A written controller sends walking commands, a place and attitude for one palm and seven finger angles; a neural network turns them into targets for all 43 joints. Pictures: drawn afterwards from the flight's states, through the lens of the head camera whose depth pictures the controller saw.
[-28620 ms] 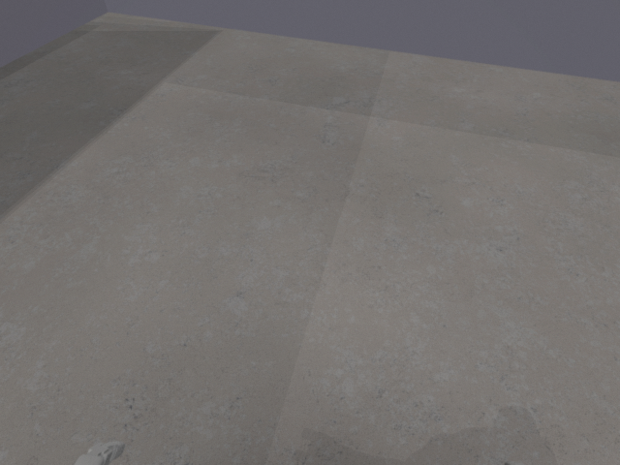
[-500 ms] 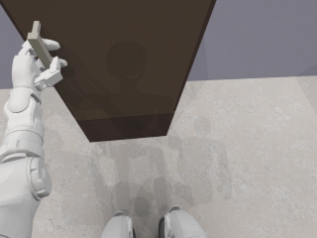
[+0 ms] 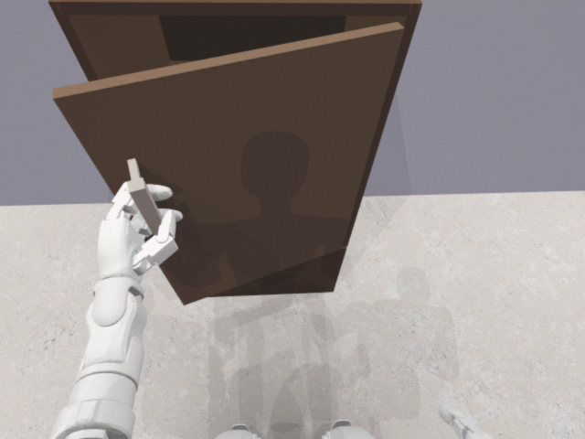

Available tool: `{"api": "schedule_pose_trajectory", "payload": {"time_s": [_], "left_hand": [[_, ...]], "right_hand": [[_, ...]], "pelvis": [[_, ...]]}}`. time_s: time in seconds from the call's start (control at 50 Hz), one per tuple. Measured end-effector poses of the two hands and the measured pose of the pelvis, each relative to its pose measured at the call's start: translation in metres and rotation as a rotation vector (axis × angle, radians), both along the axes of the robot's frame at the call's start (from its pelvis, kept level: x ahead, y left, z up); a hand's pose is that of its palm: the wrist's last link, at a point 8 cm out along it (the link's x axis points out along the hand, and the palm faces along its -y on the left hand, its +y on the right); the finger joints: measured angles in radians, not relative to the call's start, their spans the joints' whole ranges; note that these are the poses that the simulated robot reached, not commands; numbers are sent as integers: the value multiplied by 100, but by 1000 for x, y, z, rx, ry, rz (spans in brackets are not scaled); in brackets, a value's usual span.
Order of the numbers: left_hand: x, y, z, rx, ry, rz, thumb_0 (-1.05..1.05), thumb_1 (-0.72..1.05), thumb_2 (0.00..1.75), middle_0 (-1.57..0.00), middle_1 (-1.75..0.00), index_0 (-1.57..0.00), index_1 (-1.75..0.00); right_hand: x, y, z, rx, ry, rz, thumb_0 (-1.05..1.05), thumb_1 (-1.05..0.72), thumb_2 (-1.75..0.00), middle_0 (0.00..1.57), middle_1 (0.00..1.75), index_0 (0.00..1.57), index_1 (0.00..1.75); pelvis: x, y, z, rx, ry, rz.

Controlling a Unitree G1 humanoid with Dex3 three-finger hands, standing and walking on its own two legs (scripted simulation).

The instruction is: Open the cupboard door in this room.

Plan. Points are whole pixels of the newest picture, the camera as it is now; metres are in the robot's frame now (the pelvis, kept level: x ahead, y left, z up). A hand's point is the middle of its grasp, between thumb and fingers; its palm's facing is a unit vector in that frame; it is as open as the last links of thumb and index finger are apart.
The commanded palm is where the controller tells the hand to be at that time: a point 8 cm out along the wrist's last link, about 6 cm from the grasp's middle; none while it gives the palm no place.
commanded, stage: pull the door open along its arc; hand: left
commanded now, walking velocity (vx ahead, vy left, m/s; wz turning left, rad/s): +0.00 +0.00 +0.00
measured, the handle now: (149, 204) +0.42 +0.21 +0.06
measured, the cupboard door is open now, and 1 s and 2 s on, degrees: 19 42 45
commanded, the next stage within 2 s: open thumb and fingers to let go in 0.44 s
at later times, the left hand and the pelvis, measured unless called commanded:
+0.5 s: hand (238, 310) +0.27 +0.07 +0.05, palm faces +0.46 -0.89 +0.00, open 5.8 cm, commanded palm +0.22 +0.11 +0.05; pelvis -0.01 -0.04 +0.00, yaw +4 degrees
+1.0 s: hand (241, 311) +0.27 +0.07 +0.05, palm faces +0.45 -0.89 -0.02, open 11.5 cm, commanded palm +0.22 +0.11 +0.05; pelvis -0.01 -0.05 +0.00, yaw +5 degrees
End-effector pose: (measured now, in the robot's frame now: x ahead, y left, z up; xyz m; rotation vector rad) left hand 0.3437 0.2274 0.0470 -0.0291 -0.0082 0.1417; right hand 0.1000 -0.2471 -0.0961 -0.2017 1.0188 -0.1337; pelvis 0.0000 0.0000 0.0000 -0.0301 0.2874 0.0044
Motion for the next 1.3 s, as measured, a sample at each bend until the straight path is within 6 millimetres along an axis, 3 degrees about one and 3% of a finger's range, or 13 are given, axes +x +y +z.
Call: {"api": "schedule_pose_trajectory", "payload": {"time_s": [0.12, 0.22, 0.36, 0.56, 0.76, 1.06, 1.16, 1.3], "left_hand": [[-37, -31, 0, -12, -9, 161, 2, 72, 79, -36, -134, -38, -130], [-60, -56, 1, -12, -6, 286, 2, 72, 81, -35, -135, -38, -131], [-89, -87, 3, 7, 24, 363, 1, 73, 81, -34, -135, -37, -133], [-124, -126, 6, 22, 55, 325, 2, 73, 78, -33, -133, -36, -135], [-114, -122, 3, 50, 43, 341, 1, 56, 74, -37, -132, -37, -132], [-116, -119, 3, 34, 47, 316, 1, -27, 40, -32, -121, -33, -121], [-117, -118, 3, 23, 42, 304, 0, -41, 34, -29, -109, -31, -109], [-117, -119, 3, 24, 41, 285, 0, -48, 31, -27, -83, -29, -83]], "right_hand": [[34, 11, -1, 35, -94, 93, 1, -91, -90, 20, 30, 20, 30], [51, 19, -3, 53, -128, 162, 1, -91, -90, 20, 30, 20, 30], [59, 20, -2, 73, -153, 200, 1, -91, -90, 20, 30, 20, 30], [65, 1, 6, 52, -200, 201, 2, -91, -90, 20, 30, 20, 30], [72, -8, 1, 38, -208, 195, 2, -91, -90, 20, 30, 20, 30], [65, -3, 1, 39, -190, 185, 2, -91, -90, 20, 30, 20, 30], [63, 1, 2, 34, -193, 181, 2, -91, -90, 20, 30, 20, 30], [63, 11, 4, 37, -207, 185, 2, -91, -90, 20, 30, 20, 30]], "pelvis": [[-6, -6, -2, 13, -28, 15], [-11, -15, -4, 20, -48, 38], [-11, -28, -3, 28, -72, 56], [-8, -43, 0, 41, -104, 69], [-13, -53, -2, 48, -97, 78], [-10, -45, -1, 45, -96, 73], [-11, -40, -2, 41, -97, 70], [-13, -33, -3, 35, -100, 66]]}}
